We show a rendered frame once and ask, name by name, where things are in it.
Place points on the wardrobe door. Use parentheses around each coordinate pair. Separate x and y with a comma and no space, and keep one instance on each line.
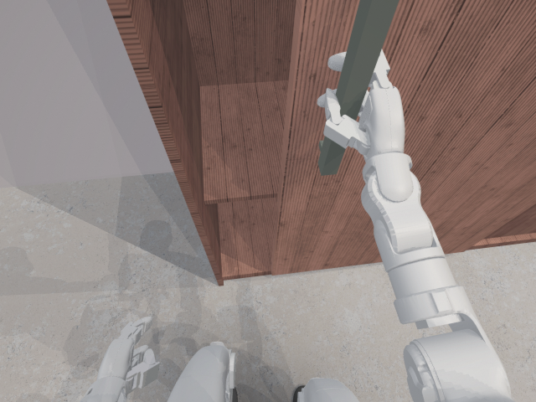
(525,223)
(466,74)

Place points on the robot left thigh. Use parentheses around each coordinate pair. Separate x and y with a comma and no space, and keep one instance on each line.
(207,375)

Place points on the robot right hand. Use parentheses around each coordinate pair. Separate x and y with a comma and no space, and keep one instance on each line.
(381,114)

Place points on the robot thigh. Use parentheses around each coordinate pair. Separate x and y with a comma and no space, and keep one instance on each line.
(207,375)
(325,390)

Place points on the robot left hand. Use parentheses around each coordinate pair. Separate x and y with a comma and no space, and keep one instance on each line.
(122,361)

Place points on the robot left forearm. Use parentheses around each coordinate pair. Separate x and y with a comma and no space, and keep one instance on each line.
(107,389)

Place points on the robot right thigh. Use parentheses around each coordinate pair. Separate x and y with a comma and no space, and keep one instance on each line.
(325,390)

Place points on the robot right forearm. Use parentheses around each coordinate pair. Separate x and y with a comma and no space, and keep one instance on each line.
(425,290)

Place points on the right robot upper arm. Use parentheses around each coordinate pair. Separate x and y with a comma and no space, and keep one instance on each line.
(454,367)

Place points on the handle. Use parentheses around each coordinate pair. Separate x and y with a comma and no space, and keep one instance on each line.
(370,29)

